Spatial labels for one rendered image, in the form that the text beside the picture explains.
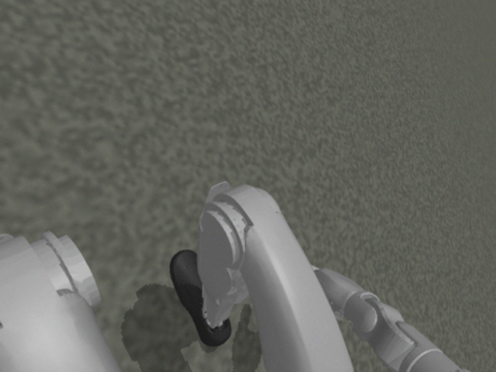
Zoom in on right robot hand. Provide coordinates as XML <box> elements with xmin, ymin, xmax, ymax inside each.
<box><xmin>311</xmin><ymin>265</ymin><xmax>365</xmax><ymax>321</ymax></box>

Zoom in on right robot arm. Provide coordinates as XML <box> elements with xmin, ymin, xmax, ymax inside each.
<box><xmin>344</xmin><ymin>291</ymin><xmax>470</xmax><ymax>372</ymax></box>

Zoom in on right robot foot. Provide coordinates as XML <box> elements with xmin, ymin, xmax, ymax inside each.
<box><xmin>170</xmin><ymin>250</ymin><xmax>232</xmax><ymax>346</ymax></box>

